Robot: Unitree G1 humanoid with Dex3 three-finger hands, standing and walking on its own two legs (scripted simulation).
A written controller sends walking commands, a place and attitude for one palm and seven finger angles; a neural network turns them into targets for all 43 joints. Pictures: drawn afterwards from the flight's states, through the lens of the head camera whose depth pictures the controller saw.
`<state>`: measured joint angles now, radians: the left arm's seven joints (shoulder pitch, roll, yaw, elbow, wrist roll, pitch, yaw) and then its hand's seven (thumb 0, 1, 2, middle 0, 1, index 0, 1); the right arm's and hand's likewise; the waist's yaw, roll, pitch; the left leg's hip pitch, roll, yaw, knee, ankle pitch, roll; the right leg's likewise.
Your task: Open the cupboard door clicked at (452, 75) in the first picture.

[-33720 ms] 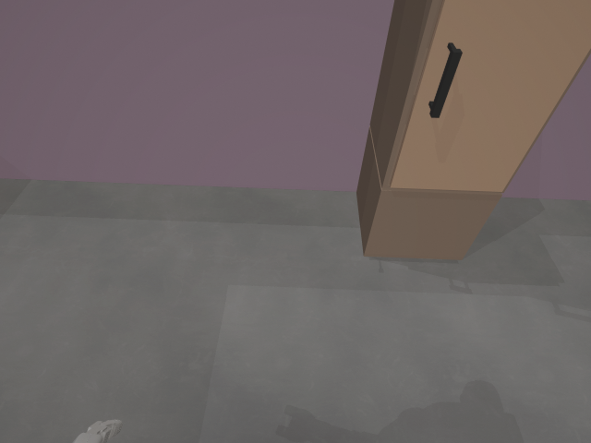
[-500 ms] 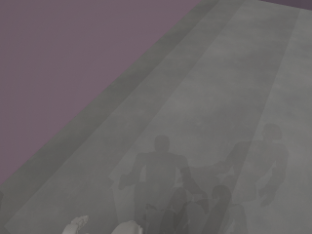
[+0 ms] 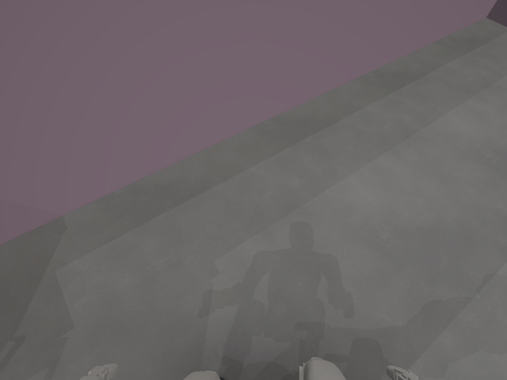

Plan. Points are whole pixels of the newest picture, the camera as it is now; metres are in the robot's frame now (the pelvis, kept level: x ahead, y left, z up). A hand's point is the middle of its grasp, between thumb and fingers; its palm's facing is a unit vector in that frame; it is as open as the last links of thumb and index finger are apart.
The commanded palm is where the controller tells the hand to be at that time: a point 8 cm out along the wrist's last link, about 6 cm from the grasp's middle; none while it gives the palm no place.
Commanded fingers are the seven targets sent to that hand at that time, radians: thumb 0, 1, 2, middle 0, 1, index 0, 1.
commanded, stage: turn to face it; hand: left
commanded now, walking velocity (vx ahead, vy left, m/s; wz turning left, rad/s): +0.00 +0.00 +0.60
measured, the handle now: out of the picture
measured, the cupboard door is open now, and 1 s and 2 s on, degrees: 50 50 50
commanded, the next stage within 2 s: none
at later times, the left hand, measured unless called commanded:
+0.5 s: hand out of the picture +0.02 +0.15 -0.17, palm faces +0.33 -0.92 -0.21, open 7.4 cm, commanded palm none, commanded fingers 0.00 0.90 0.90 -0.20 -0.30 -0.20 -0.30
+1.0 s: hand out of the picture +0.02 +0.16 -0.15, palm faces +0.55 -0.78 -0.31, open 7.4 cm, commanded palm none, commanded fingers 0.00 0.90 0.90 -0.20 -0.30 -0.20 -0.30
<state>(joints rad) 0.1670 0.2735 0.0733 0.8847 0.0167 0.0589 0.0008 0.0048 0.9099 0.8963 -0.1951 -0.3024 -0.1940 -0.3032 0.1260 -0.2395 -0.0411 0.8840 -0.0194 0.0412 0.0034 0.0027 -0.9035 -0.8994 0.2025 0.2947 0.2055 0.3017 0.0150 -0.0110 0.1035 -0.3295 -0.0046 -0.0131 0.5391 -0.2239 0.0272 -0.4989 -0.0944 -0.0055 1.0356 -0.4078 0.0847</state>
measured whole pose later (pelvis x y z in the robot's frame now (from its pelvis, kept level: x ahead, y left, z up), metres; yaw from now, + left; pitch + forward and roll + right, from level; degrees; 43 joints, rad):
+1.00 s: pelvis +0.04 -0.08 +0.00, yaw +36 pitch +2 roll +1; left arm 0.14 0.23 0.05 0.85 0.02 0.02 0.01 0.00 0.91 0.90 -0.20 -0.30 -0.20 -0.30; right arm 0.19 -0.26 -0.08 0.92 -0.01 0.07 0.01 0.01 -0.90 -0.90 0.20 0.29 0.21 0.30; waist -0.03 0.04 0.08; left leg -0.46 -0.06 -0.10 0.81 -0.43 -0.03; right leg -0.28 -0.04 -0.04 0.58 -0.33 0.01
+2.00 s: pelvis +0.08 -0.08 +0.00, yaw +73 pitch +1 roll +1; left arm 0.15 0.20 0.03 0.86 0.01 0.02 0.02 0.00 0.91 0.90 -0.20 -0.30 -0.20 -0.30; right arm 0.21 -0.26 -0.09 0.95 -0.01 0.08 0.01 0.01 -0.91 -0.90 0.20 0.29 0.20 0.30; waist -0.06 0.04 0.09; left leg -0.54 -0.05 -0.03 1.12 -0.41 -0.06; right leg -0.19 -0.04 -0.07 0.49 -0.32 -0.01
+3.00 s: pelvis +0.03 +0.05 +0.00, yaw +92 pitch +1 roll +1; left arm 0.40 0.15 0.03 1.07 0.02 -0.07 0.00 0.00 0.91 0.90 -0.20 -0.30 -0.20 -0.30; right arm 0.21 -0.24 -0.06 1.01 -0.01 0.04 0.04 0.01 -0.91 -0.90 0.20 0.29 0.20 0.30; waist 0.02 -0.02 0.06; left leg -0.58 0.06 0.06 0.87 -0.22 -0.04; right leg 0.04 -0.14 -0.15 0.30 -0.34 0.08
